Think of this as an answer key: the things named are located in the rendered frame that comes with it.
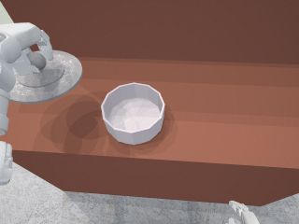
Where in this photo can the pot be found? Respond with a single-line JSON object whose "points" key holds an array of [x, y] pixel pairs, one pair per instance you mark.
{"points": [[133, 113]]}

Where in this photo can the knob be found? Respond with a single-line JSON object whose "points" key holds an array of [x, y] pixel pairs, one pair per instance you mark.
{"points": [[37, 60]]}

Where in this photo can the right robot hand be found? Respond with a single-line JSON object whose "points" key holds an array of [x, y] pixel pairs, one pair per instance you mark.
{"points": [[247, 217]]}

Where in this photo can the robot left forearm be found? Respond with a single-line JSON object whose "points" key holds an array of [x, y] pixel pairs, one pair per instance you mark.
{"points": [[10, 51]]}

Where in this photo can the table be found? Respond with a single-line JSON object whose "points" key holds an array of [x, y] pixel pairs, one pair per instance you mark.
{"points": [[228, 73]]}

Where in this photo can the left robot upper arm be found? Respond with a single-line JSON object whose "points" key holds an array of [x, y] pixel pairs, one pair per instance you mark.
{"points": [[6, 161]]}

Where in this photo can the left robot hand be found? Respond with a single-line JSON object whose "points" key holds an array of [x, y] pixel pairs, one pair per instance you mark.
{"points": [[27, 35]]}

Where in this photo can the lid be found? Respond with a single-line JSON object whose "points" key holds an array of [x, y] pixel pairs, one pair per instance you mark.
{"points": [[59, 77]]}

